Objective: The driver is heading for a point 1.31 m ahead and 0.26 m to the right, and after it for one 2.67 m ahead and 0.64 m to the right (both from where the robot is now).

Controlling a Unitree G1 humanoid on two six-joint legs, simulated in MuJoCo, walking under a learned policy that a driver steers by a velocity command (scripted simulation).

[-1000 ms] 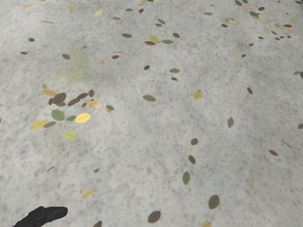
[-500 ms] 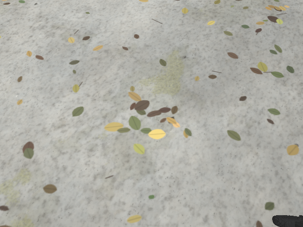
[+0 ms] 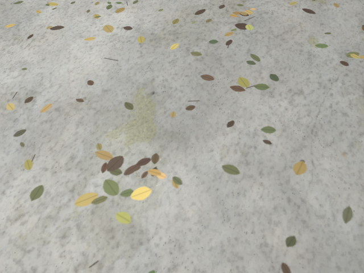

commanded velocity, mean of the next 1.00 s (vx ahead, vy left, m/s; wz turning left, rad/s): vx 0.30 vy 0.00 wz -0.39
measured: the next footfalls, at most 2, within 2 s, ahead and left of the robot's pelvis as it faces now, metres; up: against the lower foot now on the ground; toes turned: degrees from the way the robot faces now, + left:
left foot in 0.42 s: +0.12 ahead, +0.13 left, +0.00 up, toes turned -20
right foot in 0.86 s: +0.30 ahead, -0.24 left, +0.00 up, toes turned -24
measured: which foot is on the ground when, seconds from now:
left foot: up 0.00-0.40, down 0.42-0.86, up 0.88-1.00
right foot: down 0.00-0.42, up 0.44-0.84, down 0.86-1.00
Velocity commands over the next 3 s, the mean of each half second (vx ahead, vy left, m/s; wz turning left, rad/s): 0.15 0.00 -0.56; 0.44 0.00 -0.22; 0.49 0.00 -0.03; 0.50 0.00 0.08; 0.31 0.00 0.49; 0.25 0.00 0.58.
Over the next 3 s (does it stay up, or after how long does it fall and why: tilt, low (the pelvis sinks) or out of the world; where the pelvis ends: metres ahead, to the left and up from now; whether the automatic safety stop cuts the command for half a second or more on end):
stays up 1.14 -0.42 0.01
